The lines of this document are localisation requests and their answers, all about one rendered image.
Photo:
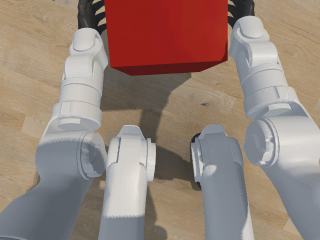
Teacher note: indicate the robot left hand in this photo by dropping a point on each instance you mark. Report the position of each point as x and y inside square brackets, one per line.
[86, 15]

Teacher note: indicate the left robot forearm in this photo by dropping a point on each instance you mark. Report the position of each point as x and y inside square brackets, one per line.
[78, 107]

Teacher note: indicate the robot right hand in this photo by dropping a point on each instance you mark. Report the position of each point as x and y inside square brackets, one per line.
[241, 8]

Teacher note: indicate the right robot upper arm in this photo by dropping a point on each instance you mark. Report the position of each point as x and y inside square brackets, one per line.
[287, 148]

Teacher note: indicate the right robot shin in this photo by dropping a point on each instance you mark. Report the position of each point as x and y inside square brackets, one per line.
[233, 143]

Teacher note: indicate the right robot thigh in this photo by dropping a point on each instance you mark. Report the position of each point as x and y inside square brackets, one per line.
[225, 201]

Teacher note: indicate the right robot forearm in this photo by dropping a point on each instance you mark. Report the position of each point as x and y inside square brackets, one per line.
[260, 72]

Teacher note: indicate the left robot upper arm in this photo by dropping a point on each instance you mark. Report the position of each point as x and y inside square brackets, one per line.
[67, 163]

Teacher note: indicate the carton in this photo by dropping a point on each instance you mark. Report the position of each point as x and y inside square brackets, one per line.
[152, 37]

